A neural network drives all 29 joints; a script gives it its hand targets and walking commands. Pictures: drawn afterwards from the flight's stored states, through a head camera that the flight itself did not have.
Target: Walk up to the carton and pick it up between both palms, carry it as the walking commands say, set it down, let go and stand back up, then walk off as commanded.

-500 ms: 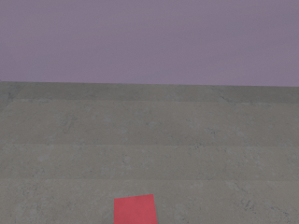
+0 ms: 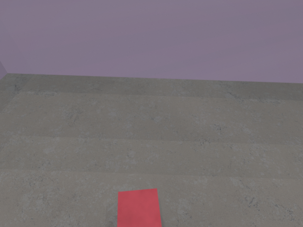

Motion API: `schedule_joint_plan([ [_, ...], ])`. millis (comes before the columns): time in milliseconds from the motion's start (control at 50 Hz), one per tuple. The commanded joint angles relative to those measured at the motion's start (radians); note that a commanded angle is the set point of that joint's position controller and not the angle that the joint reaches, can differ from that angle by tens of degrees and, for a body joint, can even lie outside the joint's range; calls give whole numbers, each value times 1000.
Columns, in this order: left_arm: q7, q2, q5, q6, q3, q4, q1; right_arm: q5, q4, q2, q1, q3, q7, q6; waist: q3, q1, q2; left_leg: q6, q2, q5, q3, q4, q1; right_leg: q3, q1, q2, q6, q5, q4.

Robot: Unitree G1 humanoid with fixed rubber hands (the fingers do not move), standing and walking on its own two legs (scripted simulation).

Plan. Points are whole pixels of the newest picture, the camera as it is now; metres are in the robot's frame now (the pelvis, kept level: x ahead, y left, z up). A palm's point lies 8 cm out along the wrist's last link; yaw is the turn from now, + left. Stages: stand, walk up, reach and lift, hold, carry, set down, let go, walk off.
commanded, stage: stand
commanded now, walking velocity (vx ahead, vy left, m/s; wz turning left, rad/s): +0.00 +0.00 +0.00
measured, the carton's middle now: (139, 217) +0.36 +0.06 -0.64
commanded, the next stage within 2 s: walk off in 0.48 s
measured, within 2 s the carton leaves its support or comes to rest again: neither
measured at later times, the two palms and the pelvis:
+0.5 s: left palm out of the picture -0.08 +0.19 -0.15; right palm out of the picture -0.06 -0.21 -0.14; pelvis -0.01 -0.01 +0.00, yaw +1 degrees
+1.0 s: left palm out of the picture -0.08 +0.22 -0.17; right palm out of the picture +0.00 -0.21 -0.14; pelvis +0.02 +0.02 -0.01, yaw -3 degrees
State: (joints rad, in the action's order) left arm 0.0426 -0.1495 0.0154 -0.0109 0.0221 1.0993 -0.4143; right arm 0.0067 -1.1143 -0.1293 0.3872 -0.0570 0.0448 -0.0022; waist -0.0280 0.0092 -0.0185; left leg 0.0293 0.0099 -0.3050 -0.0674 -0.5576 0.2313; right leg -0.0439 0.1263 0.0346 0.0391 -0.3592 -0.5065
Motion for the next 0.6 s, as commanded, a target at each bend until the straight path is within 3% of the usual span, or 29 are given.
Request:
schedule_joint_plan([
  [0, 3, -59, -2, -7, -8, 13, -100, -1, -23, -81, 83, 9, 7, 1, 145, 2, 24, -33, 63, 216, -37, 89, 68, 94, 48, -118, 5, 258, 113],
  [140, 6, -61, -2, -7, -13, 34, -101, 0, -47, -74, 59, 12, 10, -3, 144, 6, 24, -26, 61, 237, -26, 89, 59, 93, 29, -123, 8, 326, 115],
  [220, 8, -42, 1, -3, -13, 40, -88, -2, -62, -70, 68, 16, 13, -7, 157, -2, 38, -23, 60, 213, -29, 102, 53, 96, 43, -122, 11, 242, 132],
  [580, 8, -46, 1, -1, -27, 50, -79, 3, -82, -44, 26, 21, 11, -13, 173, 3, 23, -10, 56, 193, -23, 111, 39, 104, 66, -124, 16, 139, 187],
])
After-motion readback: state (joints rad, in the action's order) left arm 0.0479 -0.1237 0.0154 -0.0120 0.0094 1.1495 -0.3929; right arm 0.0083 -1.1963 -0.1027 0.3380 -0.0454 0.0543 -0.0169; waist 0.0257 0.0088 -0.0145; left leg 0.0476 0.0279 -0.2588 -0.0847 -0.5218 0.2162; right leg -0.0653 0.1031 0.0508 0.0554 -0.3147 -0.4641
